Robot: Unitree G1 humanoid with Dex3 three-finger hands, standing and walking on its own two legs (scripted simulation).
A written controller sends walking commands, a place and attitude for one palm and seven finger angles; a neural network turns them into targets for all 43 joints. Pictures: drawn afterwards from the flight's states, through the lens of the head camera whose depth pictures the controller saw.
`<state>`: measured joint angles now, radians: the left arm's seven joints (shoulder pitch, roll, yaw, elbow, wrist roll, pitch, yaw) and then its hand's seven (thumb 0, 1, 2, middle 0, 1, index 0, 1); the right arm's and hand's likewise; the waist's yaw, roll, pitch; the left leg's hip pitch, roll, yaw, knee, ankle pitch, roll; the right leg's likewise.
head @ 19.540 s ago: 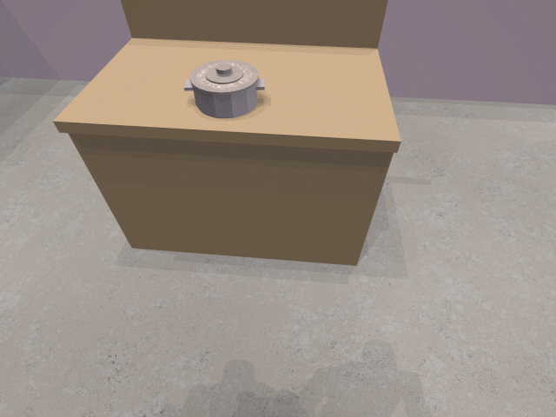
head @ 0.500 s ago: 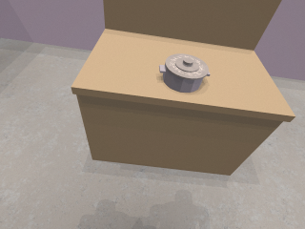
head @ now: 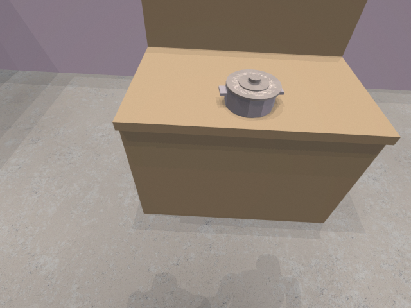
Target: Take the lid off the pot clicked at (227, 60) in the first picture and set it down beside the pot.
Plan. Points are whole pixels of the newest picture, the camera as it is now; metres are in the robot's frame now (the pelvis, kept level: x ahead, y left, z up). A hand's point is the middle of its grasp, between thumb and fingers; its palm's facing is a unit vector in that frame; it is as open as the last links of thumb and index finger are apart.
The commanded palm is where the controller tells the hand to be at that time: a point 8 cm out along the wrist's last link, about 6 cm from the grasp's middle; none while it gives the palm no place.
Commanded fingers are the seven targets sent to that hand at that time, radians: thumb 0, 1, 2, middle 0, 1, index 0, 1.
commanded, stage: come to a stop and stand still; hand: left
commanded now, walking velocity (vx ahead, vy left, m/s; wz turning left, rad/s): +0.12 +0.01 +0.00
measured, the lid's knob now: (254, 78) +0.85 -0.17 +0.02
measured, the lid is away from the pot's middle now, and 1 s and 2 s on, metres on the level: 0.01 0.01 0.01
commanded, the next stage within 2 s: look again from close up in 1.08 s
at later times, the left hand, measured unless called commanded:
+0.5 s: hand out of the picture -0.03 +0.13 -0.19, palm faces +0.10 -0.99 -0.09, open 7.4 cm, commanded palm none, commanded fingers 0.00 0.90 0.90 -0.20 -0.30 -0.20 -0.30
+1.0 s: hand out of the picture +0.01 +0.20 -0.18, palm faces +0.03 -0.98 -0.18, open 7.4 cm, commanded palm none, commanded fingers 0.00 0.90 0.90 -0.20 -0.30 -0.20 -0.30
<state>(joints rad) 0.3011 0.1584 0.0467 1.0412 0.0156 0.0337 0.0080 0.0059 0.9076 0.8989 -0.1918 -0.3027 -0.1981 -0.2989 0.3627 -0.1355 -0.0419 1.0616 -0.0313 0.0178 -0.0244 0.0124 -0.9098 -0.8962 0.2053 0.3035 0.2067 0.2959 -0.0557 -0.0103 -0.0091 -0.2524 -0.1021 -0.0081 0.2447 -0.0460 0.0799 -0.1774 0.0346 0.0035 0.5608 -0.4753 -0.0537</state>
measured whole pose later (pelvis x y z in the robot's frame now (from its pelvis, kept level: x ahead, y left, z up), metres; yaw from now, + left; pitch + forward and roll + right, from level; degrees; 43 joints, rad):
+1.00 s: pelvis +0.03 +0.03 +0.00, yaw +0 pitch +0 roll +1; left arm 0.29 0.14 0.00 1.14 0.00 -0.01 0.04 0.01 0.91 0.90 -0.19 -0.30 -0.20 -0.30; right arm 0.30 -0.10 0.02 1.17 0.00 -0.03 -0.04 0.01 -0.91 -0.90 0.20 0.30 0.20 0.30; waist 0.00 -0.03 0.04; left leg -0.17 -0.05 0.05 0.40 -0.24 0.05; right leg -0.07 -0.02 0.00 0.40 -0.32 0.01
